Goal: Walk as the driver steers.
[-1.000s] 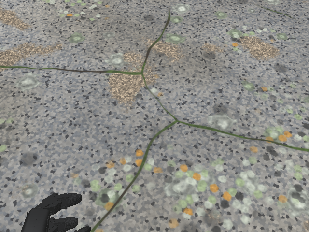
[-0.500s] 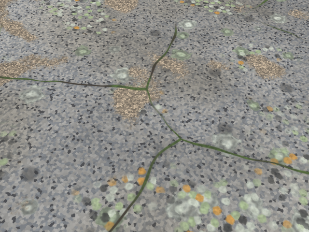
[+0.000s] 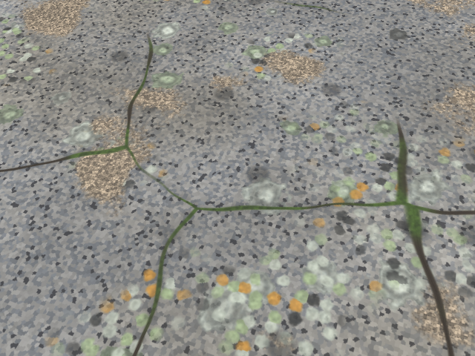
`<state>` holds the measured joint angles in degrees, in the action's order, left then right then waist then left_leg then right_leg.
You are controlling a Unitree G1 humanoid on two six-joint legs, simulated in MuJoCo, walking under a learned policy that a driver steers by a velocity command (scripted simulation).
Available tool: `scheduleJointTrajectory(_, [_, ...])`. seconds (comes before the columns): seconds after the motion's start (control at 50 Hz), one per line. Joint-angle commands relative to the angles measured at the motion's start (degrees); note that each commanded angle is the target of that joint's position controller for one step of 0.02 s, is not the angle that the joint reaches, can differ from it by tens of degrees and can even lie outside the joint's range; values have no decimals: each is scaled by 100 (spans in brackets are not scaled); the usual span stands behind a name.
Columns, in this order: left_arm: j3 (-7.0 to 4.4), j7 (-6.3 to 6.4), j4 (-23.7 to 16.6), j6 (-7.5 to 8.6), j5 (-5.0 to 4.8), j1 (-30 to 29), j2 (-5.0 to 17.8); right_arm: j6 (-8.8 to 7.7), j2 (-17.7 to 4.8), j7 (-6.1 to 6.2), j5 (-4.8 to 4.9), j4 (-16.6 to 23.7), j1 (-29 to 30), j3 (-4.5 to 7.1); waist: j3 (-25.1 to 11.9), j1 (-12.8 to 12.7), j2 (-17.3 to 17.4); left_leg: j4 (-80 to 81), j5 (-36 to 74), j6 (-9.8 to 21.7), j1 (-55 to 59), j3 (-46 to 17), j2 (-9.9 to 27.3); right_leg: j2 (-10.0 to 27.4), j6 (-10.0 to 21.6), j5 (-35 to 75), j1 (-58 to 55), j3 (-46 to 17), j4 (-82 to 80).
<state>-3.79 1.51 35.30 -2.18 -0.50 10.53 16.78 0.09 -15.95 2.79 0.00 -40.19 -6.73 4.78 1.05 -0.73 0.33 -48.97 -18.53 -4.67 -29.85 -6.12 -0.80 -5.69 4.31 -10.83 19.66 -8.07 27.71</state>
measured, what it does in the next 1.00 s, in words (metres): steps on the spot: left foot, then right foot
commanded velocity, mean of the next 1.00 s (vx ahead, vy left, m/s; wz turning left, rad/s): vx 0.00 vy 0.00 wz -0.18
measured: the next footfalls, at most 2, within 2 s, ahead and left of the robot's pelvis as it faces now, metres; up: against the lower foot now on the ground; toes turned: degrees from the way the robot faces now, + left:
left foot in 0.16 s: +0.06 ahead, +0.14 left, +0.00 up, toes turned -11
right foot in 0.48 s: +0.00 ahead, -0.12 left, +0.00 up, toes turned -5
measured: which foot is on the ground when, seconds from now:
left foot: up 0.00-0.14, down 0.16-1.00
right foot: down 0.00-0.18, up 0.20-0.46, down 0.48-1.00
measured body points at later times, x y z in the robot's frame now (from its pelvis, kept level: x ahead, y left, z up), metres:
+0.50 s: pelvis +0.00 +0.02 -0.01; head +0.02 +0.02 +0.44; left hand +0.18 +0.26 -0.11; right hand +0.10 -0.25 -0.11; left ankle +0.03 +0.15 -0.74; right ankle -0.04 -0.11 -0.74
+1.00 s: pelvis -0.01 -0.01 -0.01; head +0.00 -0.01 +0.44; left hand +0.15 +0.21 -0.12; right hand +0.04 -0.28 -0.13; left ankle +0.03 +0.15 -0.74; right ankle -0.04 -0.11 -0.74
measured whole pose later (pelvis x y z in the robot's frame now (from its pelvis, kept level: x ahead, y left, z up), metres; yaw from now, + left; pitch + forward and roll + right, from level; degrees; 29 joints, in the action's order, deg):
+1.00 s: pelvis -0.01 -0.01 -0.01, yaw -9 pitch -1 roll +0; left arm -1.2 0.5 43.3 0.0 0.6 12.9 12.1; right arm -0.4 -14.3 2.2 -0.4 -50.1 -12.7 2.2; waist 1.8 1.1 0.0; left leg -30.1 -15.7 -3.5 -13.2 -3.2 2.4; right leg -2.2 1.1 -18.6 10.9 -3.1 30.8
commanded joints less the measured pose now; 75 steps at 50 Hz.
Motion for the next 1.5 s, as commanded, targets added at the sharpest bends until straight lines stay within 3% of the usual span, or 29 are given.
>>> scheduleJointTrajectory(0.02, [-303,8,-430,22,2,-91,993,-155,-459,-58,30,424,243,100,-621,-79,-869,477,-154,24,-2,-22,-95,1437,896,519,-818,-1894,-713])
scheduleJointTrajectory(0.1, [-296,-27,-479,-29,-37,-202,973,-249,-516,-156,76,376,86,112,-745,-37,-944,1277,-201,169,529,9,-173,1382,843,1238,-1023,-2233,-464])
scheduleJointTrajectory(0.14, [-249,-4,-497,-69,-91,-322,876,-292,-479,-225,56,254,-222,108,-820,174,-874,2437,671,318,1349,194,-140,1163,618,1479,-863,-2068,-184])
scheduleJointTrajectory(0.16, [-206,18,-486,-73,-89,-202,737,-294,-589,-235,-3,225,-301,134,-879,154,-690,2754,1272,461,1951,6,195,957,380,957,-546,-1916,22])
scheduleJointTrajectory(0.18, [-119,5,-481,-47,4,45,472,-261,-902,-210,-116,332,-258,174,-950,-29,288,2911,2209,893,2495,-940,1214,457,38,-551,67,-1303,890])
scheduleJointTrajectory(0.2, [-158,-3,-626,16,-46,27,576,-215,-1174,-205,-273,266,-194,222,-623,-180,1656,3069,3210,1898,2310,-2036,2081,-350,-307,-2342,949,-307,1741])
scheduleJointTrajectory(0.22, [-306,-3,-502,73,54,37,1068,-230,-895,-195,-228,378,-109,175,-646,7,1194,3115,3098,2326,2132,-2259,2401,-64,-606,-2644,1088,-296,3033])
scheduleJointTrajectory(0.24, [-378,-16,-388,71,3,49,1172,-225,-767,-165,-150,409,2,130,-583,-14,824,3028,2880,2158,2080,-1834,2105,-13,-704,-2317,1154,-320,3591])
scheduleJointTrajectory(0.28, [-312,9,-201,-40,8,171,844,-205,-582,-147,16,411,212,45,-413,-66,603,2884,2636,1775,2107,-1201,1592,33,-895,-1780,1276,-325,3896])
scheduleJointTrajectory(0.34, [-124,-37,-194,-69,-20,83,333,-123,-436,-151,-28,336,203,-45,-462,-54,790,2821,2770,1618,2057,-522,1129,202,-1006,-1494,743,136,2867])
scheduleJointTrajectory(0.38, [-15,-76,-249,-36,-10,-175,132,-64,-540,-145,-27,294,92,-26,-536,130,1047,2765,2664,1609,2104,-425,1061,419,-1002,-1579,198,489,1746])
scheduleJointTrajectory(0.44, [-73,-106,-135,-1,-66,-54,295,-10,-750,-155,38,224,-109,-3,-513,142,1080,2575,2539,1632,2107,-607,1151,389,-876,-844,-459,761,198])
scheduleJointTrajectory(0.48, [-79,-98,-38,20,32,113,411,-83,-613,-181,72,118,-374,-75,-490,81,849,2488,2312,1225,1719,-565,1022,510,-608,398,-1328,531,-855])
scheduleJointTrajectory(0.5, [-119,-49,-103,19,90,195,721,-170,-499,-222,-46,134,-446,-131,-681,169,287,2174,1855,864,1380,-312,812,1068,-411,1594,-1832,-27,-618])
scheduleJointTrajectory(0.52, [-151,-56,45,24,145,60,856,-244,-251,-249,-108,143,-597,-190,-732,484,-847,2222,845,516,1513,276,325,1256,-62,1261,-1348,-205,-309])
scheduleJointTrajectory(0.56, [-3,-125,-27,103,187,-95,275,-238,-455,-239,-139,91,-134,-159,-451,181,-557,2130,781,225,1802,360,270,1127,11,162,-782,-237,-519])
scheduleJointTrajectory(0.64, [25,-105,71,244,149,19,320,-143,-395,-159,-73,-12,-209,-157,-86,171,-541,2102,1037,278,1799,324,296,978,-152,65,-471,-145,-534])
scheduleJointTrajectory(0.9, [93,-101,325,300,108,135,172,-113,-447,-64,-33,-562,-491,-124,-121,155,-124,2152,1305,177,1931,297,339,811,-135,344,-589,12,-414])
scheduleJointTrajectory(0.92, [89,-93,401,290,101,241,171,-104,-403,-58,-31,-639,-587,-135,-252,148,-183,2091,873,183,1965,417,244,772,-110,-219,-649,35,-485])
scheduleJointTrajectory(0.96, [118,-87,420,285,113,111,109,-104,-376,-43,-37,-675,-490,-149,62,165,-194,2139,888,203,1850,372,268,780,-100,-472,-399,-14,-565])
scheduleJointTrajectory(1.08, [102,-68,697,318,78,334,129,-143,-435,-33,0,-967,-651,-141,-141,139,-48,2102,1568,247,1964,325,314,643,-209,672,-708,248,-245])
scheduleJointTrajectory(1.26, [104,-28,1114,279,59,463,129,-55,-374,3,11,-1353,-675,-156,-16,147,-42,2149,1525,293,1993,357,267,600,-268,708,-676,336,-247])
scheduleJointTrajectory(1.3, [59,-7,1273,247,7,641,239,-37,-305,3,53,-1495,-801,-160,-40,118,-223,1887,-49,364,1830,679,-33,551,-117,-1052,-676,288,-396])
scheduleJointTrajectory(1.36, [-35,-5,1322,329,-81,959,620,-239,-121,-64,150,-1282,-380,-207,720,-102,-1032,872,-1099,564,597,904,-173,1585,610,-3985,-462,-1373,-1516])
scheduleJointTrajectory(1.4, [-66,-3,1325,460,-110,833,728,-474,-117,-163,220,-1175,-235,-211,1104,-29,-1206,557,-840,811,350,603,148,2150,956,-3683,-277,-2172,-1845])
scheduleJointTrajectory(1.42, [-50,-10,1277,499,-112,644,666,-564,-121,-225,232,-1223,-369,-207,1055,97,-1167,891,-875,939,501,583,221,2122,891,-3185,-348,-1986,-1723])
scheduleJointTrajectory(1.46, [-7,-35,1120,478,-161,92,528,-661,-158,-318,201,-1687,-1347,-143,635,601,-810,2189,-26,1038,2298,727,47,1488,438,-2146,251,-931,-1043])
scheduleJointTrajectory(1.48, [66,-42,1013,499,-111,-107,266,-661,-397,-341,127,-1956,-2021,-54,351,809,-153,2532,72,1072,3166,-11,428,980,123,-1340,751,-184,121])
scheduleJointTrajectory(1.5, [129,-10,755,572,-93,-260,-1,-693,-1100,-391,124,-2071,-2688,120,127,943,1507,3635,-771,1694,3817,-2327,1643,167,-319,-1369,1675,773,2094])
Keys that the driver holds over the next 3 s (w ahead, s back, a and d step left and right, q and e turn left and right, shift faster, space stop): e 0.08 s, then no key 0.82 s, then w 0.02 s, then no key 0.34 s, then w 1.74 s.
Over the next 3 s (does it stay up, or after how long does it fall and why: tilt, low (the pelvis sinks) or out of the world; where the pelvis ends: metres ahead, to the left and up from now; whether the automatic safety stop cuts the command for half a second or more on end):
stays up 0.82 -0.09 -0.01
